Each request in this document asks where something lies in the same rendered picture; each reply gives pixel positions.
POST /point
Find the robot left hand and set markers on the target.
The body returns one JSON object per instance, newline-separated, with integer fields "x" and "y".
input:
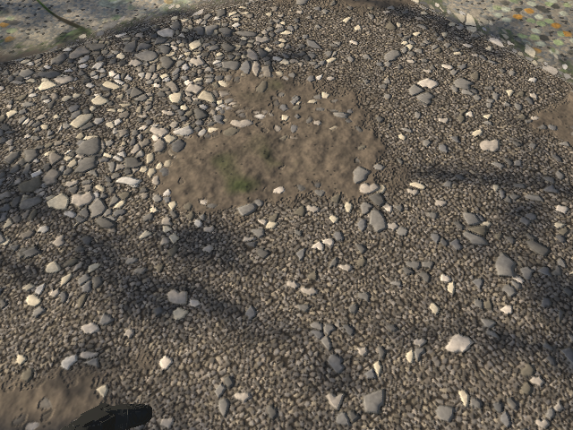
{"x": 118, "y": 417}

